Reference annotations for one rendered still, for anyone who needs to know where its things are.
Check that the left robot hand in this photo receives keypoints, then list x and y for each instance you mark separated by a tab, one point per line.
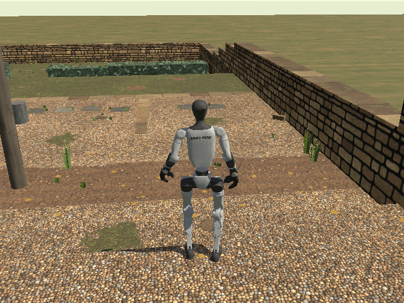
162	175

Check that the robot right foot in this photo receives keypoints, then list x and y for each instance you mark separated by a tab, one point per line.
215	256

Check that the right robot hand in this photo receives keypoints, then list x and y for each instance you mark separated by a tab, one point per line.
229	179

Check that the right robot upper arm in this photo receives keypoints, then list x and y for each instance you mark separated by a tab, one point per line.
224	143

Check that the left robot upper arm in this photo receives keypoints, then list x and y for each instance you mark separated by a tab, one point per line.
176	146

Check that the right robot forearm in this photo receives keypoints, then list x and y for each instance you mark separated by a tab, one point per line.
231	166

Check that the robot left thigh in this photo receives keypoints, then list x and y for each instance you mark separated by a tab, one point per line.
187	192

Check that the left robot forearm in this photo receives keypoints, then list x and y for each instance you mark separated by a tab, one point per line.
168	165

